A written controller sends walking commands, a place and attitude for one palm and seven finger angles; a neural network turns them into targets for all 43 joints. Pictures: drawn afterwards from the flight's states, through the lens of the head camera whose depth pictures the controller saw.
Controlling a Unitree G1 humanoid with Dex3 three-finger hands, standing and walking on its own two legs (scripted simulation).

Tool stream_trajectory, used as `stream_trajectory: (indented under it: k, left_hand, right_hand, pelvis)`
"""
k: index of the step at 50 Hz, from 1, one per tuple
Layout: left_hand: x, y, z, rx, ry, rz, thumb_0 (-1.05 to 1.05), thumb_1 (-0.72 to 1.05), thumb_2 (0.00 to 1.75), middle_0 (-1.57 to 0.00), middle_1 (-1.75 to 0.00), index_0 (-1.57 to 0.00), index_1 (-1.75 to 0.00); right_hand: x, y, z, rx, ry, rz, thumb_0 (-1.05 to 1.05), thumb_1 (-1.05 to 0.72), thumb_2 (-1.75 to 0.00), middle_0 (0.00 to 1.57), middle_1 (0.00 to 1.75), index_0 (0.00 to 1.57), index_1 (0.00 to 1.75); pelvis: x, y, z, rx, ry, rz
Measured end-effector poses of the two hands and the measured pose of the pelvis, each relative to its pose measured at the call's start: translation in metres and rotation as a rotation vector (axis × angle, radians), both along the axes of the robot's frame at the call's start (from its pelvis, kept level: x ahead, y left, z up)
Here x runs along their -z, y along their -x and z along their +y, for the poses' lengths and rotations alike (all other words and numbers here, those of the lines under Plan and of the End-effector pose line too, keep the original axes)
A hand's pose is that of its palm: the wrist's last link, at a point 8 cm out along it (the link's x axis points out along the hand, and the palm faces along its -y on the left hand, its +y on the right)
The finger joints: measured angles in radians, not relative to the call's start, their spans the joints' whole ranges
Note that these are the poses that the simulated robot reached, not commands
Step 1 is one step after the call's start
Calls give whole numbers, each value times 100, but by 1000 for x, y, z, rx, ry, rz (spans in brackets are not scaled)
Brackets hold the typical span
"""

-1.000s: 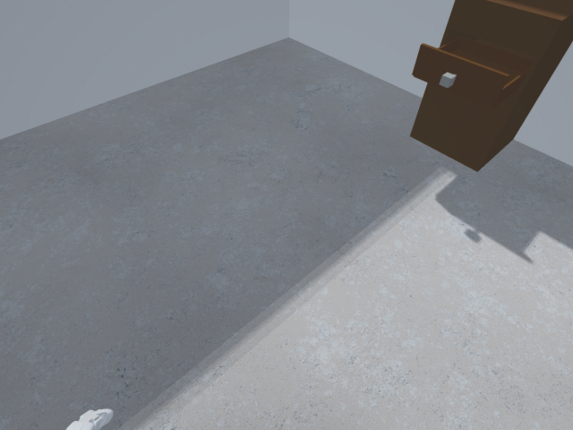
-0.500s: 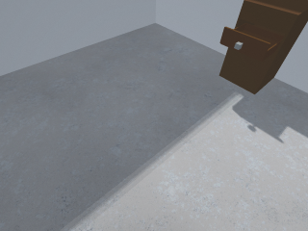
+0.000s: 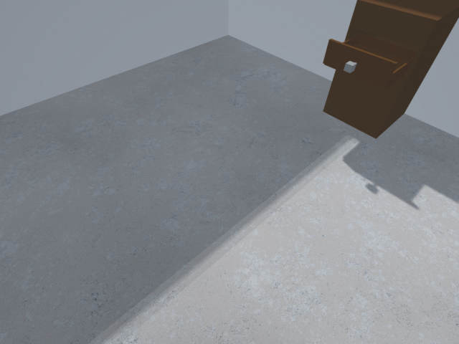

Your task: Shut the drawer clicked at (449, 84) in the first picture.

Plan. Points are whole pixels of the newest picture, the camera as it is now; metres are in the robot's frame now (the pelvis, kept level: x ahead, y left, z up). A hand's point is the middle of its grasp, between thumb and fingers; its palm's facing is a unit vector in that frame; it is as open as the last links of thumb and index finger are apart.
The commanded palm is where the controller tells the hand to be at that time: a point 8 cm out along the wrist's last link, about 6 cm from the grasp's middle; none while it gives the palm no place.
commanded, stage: look at it before walking up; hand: left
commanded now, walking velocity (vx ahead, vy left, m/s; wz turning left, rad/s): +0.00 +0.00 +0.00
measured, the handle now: (352, 65) +1.51 -0.59 -0.23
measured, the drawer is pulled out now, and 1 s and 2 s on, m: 0.25 0.25 0.25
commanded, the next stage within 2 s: walk to a spot facing it in 0.44 s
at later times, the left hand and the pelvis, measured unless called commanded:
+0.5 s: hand out of the picture +0.08 +0.25 -0.15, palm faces -0.03 -0.94 -0.34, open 7.4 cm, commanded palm none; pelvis +0.01 +0.00 +0.00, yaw +0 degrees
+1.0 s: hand out of the picture +0.07 +0.15 -0.18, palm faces -0.04 -0.98 -0.20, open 7.4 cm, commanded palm none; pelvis +0.10 -0.02 -0.01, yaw -8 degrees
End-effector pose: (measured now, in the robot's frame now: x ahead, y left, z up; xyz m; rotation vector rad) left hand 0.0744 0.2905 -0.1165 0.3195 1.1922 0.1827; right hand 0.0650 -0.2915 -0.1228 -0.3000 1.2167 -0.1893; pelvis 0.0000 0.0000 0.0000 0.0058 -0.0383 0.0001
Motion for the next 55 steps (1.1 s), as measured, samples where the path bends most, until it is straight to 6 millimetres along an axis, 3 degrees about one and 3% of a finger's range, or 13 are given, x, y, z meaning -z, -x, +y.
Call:
stream_trajectory:
  k: [31,40,45,47,50,55]
  left_hand:
    - [3,-1,-1,-14,-1,26,0,90,90,-20,-30,-20,-30]
    - [29,16,-34,-11,90,165,0,90,90,-20,-30,-20,-30]
    - [39,4,-64,0,116,209,0,90,90,-20,-30,-20,-30]
    - [39,0,-74,-27,125,187,0,90,90,-20,-30,-20,-30]
    - [33,1,-87,-47,139,216,0,90,90,-20,-30,-20,-30]
    - [25,0,-97,-39,167,344,0,90,90,-20,-30,-20,-30]
  right_hand:
    - [-2,-19,2,-7,3,-13,1,-90,-90,20,30,20,30]
    - [24,9,27,95,-79,46,0,-90,-90,20,30,20,30]
    - [45,35,29,183,-124,141,0,-90,-90,20,30,21,30]
    - [45,36,30,185,-135,200,1,-90,-90,20,30,20,30]
    - [38,13,30,189,-142,206,1,-90,-90,20,30,20,30]
    - [25,-65,33,212,-155,62,1,-91,-90,20,30,20,30]
  pelvis:
    - [-1,-10,-1,10,2,6]
    - [12,-42,-4,87,-8,27]
    - [23,-68,-19,117,3,21]
    - [23,-80,-23,112,9,20]
    - [15,-99,-25,132,6,22]
    - [6,-135,-21,167,3,36]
